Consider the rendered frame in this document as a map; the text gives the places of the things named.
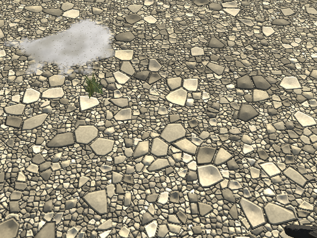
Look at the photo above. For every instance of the robot right hand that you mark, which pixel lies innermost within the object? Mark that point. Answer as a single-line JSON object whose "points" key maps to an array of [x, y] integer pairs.
{"points": [[301, 231]]}

